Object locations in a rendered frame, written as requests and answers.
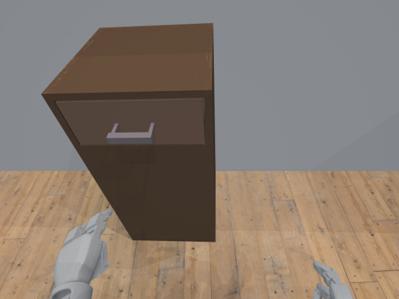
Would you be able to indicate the left robot forearm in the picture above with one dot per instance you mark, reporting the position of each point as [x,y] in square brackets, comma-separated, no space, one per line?
[72,290]

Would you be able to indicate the handle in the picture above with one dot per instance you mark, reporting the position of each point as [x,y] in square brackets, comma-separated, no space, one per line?
[136,137]

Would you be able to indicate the robot right hand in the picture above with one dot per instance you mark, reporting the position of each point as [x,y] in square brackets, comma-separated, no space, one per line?
[336,290]

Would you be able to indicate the robot left hand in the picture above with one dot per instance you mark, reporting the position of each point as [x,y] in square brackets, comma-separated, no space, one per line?
[85,255]

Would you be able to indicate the drawer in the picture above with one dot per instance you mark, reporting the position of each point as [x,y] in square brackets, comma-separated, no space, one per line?
[177,120]

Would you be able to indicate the cabinet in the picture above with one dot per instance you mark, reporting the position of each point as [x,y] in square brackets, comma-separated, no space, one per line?
[159,192]

